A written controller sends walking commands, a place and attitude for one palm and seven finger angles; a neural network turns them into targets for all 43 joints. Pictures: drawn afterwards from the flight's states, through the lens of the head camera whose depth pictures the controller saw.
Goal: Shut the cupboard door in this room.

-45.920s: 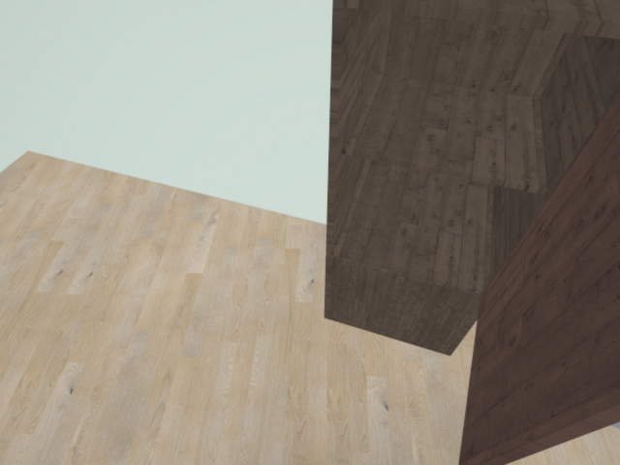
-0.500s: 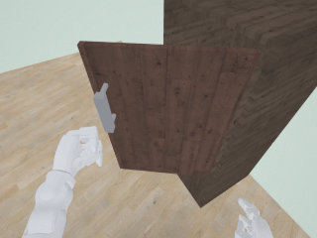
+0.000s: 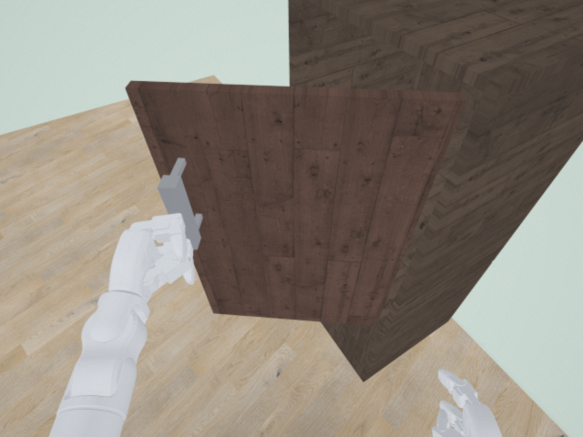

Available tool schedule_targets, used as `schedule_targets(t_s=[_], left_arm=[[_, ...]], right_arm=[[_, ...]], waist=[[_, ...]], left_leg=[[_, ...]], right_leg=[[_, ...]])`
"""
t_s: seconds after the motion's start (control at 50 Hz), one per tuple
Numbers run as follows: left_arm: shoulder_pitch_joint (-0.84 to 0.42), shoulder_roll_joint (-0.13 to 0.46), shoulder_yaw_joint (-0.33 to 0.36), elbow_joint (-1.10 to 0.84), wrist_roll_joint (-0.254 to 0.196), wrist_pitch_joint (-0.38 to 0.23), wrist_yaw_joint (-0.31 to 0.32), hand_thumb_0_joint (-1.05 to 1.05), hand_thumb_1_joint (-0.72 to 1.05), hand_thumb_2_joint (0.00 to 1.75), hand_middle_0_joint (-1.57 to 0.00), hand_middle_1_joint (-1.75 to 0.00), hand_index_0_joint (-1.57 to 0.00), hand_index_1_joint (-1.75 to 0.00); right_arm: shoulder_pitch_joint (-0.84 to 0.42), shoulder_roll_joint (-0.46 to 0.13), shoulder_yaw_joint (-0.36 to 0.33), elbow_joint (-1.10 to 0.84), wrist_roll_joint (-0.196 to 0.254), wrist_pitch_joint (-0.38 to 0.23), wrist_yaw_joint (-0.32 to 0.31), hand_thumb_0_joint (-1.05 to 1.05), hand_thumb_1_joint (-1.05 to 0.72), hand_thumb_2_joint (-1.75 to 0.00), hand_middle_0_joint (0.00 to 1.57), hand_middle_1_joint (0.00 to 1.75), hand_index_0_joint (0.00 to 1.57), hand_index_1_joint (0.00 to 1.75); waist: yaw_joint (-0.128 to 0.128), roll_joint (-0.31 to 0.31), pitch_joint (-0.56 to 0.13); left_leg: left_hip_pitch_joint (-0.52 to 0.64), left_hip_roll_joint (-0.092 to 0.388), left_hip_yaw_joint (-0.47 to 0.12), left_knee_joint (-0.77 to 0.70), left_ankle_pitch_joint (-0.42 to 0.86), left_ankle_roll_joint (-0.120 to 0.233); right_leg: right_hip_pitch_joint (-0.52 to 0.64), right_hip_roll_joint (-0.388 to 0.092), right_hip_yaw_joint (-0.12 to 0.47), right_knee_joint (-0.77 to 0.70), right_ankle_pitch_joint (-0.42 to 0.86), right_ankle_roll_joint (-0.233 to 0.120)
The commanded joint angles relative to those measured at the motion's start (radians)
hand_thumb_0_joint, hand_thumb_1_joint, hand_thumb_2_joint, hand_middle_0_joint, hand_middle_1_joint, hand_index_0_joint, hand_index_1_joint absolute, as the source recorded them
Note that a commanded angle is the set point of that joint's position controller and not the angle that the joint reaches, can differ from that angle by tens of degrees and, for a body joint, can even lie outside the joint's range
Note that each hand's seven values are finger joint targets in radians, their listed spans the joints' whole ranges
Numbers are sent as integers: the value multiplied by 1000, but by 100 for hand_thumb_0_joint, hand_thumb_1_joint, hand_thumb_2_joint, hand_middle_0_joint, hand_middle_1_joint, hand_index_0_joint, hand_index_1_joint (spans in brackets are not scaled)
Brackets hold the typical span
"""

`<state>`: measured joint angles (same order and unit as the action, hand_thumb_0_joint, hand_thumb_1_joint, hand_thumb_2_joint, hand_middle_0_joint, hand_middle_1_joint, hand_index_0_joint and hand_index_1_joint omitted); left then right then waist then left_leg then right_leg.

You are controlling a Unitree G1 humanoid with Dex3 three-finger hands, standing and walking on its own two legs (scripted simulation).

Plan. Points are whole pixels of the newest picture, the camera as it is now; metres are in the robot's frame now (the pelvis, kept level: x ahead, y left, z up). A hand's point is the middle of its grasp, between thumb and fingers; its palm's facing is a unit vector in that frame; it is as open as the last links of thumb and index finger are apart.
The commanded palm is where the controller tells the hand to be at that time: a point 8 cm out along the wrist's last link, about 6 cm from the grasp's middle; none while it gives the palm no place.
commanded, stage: bring the fist close to the handle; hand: left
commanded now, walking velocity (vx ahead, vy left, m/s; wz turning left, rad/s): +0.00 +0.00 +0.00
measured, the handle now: (185, 204) +0.42 +0.17 +0.10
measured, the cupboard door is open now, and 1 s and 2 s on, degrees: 53 47 30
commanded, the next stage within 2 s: push the door shut along its arc in 0.24 s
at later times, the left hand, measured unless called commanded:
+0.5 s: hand (191, 260) +0.32 +0.14 +0.10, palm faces -0.08 -0.99 -0.07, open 3.1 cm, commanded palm +0.31 +0.20 +0.10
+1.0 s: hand (200, 223) +0.38 +0.14 +0.10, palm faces -0.19 -0.98 -0.05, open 3.1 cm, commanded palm +0.38 +0.18 +0.10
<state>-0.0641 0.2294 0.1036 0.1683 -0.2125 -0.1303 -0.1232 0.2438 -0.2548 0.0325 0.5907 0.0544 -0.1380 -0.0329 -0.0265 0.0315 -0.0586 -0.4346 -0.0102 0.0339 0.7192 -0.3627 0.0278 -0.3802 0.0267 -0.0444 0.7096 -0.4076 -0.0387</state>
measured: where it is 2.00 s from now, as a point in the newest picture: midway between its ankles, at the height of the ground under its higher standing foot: outside the picture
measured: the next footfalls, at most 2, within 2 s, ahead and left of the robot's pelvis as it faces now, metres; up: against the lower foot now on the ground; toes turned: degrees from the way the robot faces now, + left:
none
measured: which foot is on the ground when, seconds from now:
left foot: down 0.00-1.00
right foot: down 0.00-1.00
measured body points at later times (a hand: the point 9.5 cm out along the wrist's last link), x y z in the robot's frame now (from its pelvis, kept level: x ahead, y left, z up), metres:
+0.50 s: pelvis -0.01 +0.00 +0.00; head +0.00 -0.01 +0.45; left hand +0.32 +0.20 +0.10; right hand +0.15 -0.24 -0.09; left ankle +0.00 +0.10 -0.72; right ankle -0.03 -0.09 -0.72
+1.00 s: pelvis -0.01 +0.01 +0.00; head +0.03 +0.00 +0.45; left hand +0.38 +0.20 +0.10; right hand +0.10 -0.25 -0.11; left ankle +0.00 +0.10 -0.72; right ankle -0.03 -0.09 -0.72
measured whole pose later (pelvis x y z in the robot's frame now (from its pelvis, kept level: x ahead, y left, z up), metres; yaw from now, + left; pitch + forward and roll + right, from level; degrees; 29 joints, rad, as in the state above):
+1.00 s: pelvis -0.01 +0.01 +0.00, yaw +0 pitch +6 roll -1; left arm -0.46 0.30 0.11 0.63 -0.22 -0.21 -0.27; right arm 0.29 -0.27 0.02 0.64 0.07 -0.07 -0.03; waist -0.06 0.03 -0.03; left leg -0.47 -0.02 0.03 0.71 -0.34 0.04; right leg -0.42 0.02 -0.05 0.70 -0.39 -0.03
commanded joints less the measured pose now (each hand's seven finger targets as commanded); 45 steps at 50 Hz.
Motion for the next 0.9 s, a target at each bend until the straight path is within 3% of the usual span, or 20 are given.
schedule_targets(t_s=[0.0,0.02,0.06,0.08,0.1,0.24,0.26,0.32,0.36,0.38,0.42,0.46,0.48,0.54,0.56,0.58,0.66,0.72,0.8,0.88], left_arm=[[-211,101,36,-241,-8,-85,11,0,90,90,-130,-150,-130,-150],[-202,86,22,-243,-6,-81,9,0,90,90,-130,-150,-130,-150],[-150,162,92,-201,0,-69,16,0,90,90,-130,-150,-130,-150],[-166,101,38,-217,-1,-66,10,0,90,90,-130,-150,-130,-150],[-187,121,55,-220,-3,-65,13,0,90,90,-130,-150,-130,-150],[-299,137,56,-272,-14,-104,17,0,90,90,-130,-150,-130,-150],[-286,176,84,-263,-10,-111,21,0,90,90,-130,-150,-130,-150],[-283,111,33,-231,-13,-110,7,0,90,90,-130,-150,-130,-150],[-279,147,46,-166,-8,-99,-6,0,90,90,-130,-150,-130,-150],[-322,107,1,-141,-7,-90,-17,0,90,90,-130,-150,-130,-150],[-415,107,-12,-89,-7,-76,-30,0,90,90,-130,-150,-130,-150],[-475,189,48,-50,-5,-73,-31,0,90,90,-130,-150,-130,-150],[-502,164,30,-52,-10,-74,-37,0,90,90,-130,-150,-130,-150],[-585,228,97,-9,-22,-88,-47,0,90,90,-130,-150,-130,-150],[-593,284,140,0,-20,-100,-45,0,90,90,-130,-150,-130,-150],[-601,232,102,-2,-24,-108,-54,0,90,90,-130,-150,-130,-150],[-590,266,138,58,-29,-130,-81,0,90,90,-130,-150,-130,-150],[-615,209,81,101,-31,-136,-110,0,90,90,-130,-150,-130,-150],[-690,213,65,164,-28,-134,-137,0,90,90,-130,-150,-130,-150],[-769,176,18,195,-22,-138,-154,0,90,90,-130,-150,-130,-150]], right_arm=[[-73,-113,-49,-163,3,-50,1,0,-90,-90,20,30,20,30],[-74,-114,-50,-165,2,-50,2,0,-90,-90,20,30,20,30],[-70,-128,-53,-159,1,-38,1,0,-90,-90,20,30,20,30],[-79,-119,-49,-170,3,-35,3,0,-90,-90,20,30,20,30],[-78,-121,-51,-171,5,-34,2,0,-90,-90,20,30,20,30],[-100,-114,-42,-159,3,-39,-8,0,-90,-90,20,30,20,30],[-94,-121,-45,-154,1,-40,-9,0,-90,-90,20,30,20,30],[-95,-114,-44,-152,6,-45,-7,0,-90,-90,20,30,20,30],[-86,-127,-45,-141,7,-40,-9,0,-90,-90,20,30,20,30],[-86,-124,-41,-141,11,-37,-9,0,-90,-90,20,30,20,30],[-82,-129,-41,-129,14,-31,-13,0,-90,-90,20,30,20,30],[-76,-142,-44,-120,13,-21,-21,0,-90,-90,20,30,20,30],[-80,-136,-41,-127,12,-18,-20,0,-90,-90,20,30,20,30],[-71,-136,-40,-120,9,-11,-25,0,-90,-90,20,30,20,30],[-66,-142,-41,-114,6,-7,-26,0,-90,-90,20,30,20,30],[-69,-132,-38,-122,5,-8,-22,0,-90,-90,20,30,20,30],[-44,-139,-47,-115,5,-3,-13,0,-90,-90,20,30,20,30],[-29,-138,-51,-114,11,2,-8,0,-90,-90,20,30,20,30],[-4,-152,-57,-103,14,14,-8,0,-90,-90,20,30,20,30],[13,-153,-61,-91,12,22,-9,0,-90,-90,20,30,20,30]], waist=[[12,-14,-252],[9,-8,-243],[18,-63,-214],[8,-59,-206],[5,-65,-194],[-8,-3,-193],[-3,-30,-204],[-7,10,-210],[-13,-27,-183],[-33,-44,-158],[-44,-40,-126],[-41,-70,-140],[-39,-47,-170],[-27,-48,-247],[-17,-39,-269],[-15,-17,-295],[-8,-3,-312],[-28,2,-271],[-51,-36,-241],[-69,-12,-277]], left_leg=[[198,19,-41,-71,338,-3],[194,19,-39,-70,333,-3],[167,19,-36,-71,312,0],[167,14,-30,-76,303,3],[161,16,-31,-76,281,1],[181,13,-36,-85,213,4],[174,17,-37,-82,213,5],[193,15,-39,-85,216,2],[172,17,-45,-87,192,4],[163,15,-45,-91,169,6],[153,13,-52,-93,131,7],[150,14,-52,-93,121,11],[160,9,-50,-95,131,12],[178,9,-48,-94,185,9],[179,11,-47,-91,208,9],[190,7,-45,-94,238,9],[203,10,-39,-80,323,6],[203,10,-39,-78,317,6],[192,11,-46,-78,296,10],[236,14,-57,-75,307,11]], right_leg=[[36,-32,14,-84,428,29],[31,-32,14,-86,429,30],[46,-35,20,-96,426,33],[40,-36,21,-100,430,36],[27,-35,23,-104,407,38],[5,-32,34,-124,306,32],[19,-34,39,-124,301,34],[0,-29,30,-119,299,30],[-7,-31,32,-127,269,32],[-26,-31,32,-134,250,36],[-59,-31,35,-145,206,36],[-49,-35,46,-154,184,38],[-36,-36,46,-150,195,35],[11,-34,47,-132,255,29],[33,-37,51,-128,278,29],[49,-37,47,-115,319,26],[68,-35,40,-99,425,23],[23,-28,36,-105,423,23],[-9,-25,34,-111,400,26],[-42,-21,23,-103,370,22]])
